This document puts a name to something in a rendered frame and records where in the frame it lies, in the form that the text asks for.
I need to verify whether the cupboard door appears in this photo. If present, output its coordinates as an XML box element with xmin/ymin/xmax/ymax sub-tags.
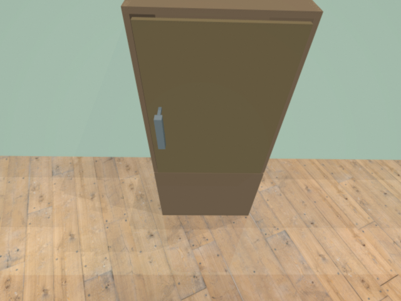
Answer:
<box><xmin>131</xmin><ymin>17</ymin><xmax>313</xmax><ymax>173</ymax></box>

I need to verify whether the handle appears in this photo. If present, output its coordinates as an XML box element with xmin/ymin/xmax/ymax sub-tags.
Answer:
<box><xmin>154</xmin><ymin>107</ymin><xmax>166</xmax><ymax>149</ymax></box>

